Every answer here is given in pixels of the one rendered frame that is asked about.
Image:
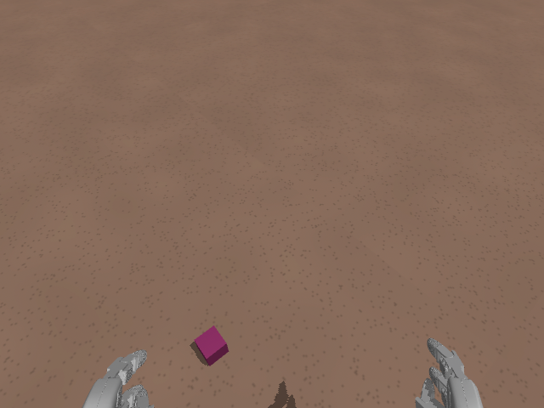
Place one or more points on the cube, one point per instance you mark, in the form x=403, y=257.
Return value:
x=211, y=345

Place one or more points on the right robot hand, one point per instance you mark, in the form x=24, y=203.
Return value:
x=457, y=391

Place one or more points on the left robot hand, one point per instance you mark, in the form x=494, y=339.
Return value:
x=107, y=391

